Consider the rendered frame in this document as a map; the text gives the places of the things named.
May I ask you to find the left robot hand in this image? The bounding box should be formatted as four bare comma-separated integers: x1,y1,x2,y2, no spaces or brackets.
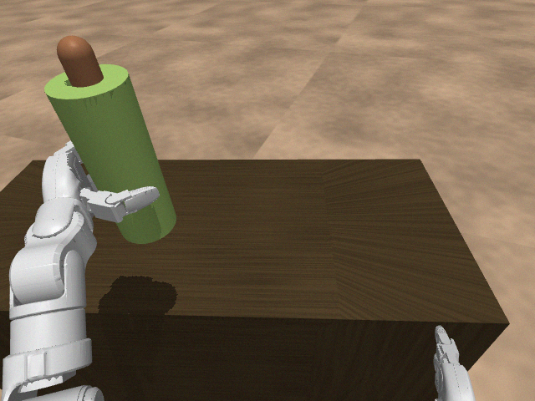
42,140,160,223

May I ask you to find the left robot arm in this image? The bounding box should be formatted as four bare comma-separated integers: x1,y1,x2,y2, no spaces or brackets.
1,197,104,401

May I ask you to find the right robot hand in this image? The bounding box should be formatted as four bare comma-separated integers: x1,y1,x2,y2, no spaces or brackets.
434,325,476,401

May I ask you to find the bottle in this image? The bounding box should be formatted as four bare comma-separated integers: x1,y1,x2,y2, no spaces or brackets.
44,36,176,244

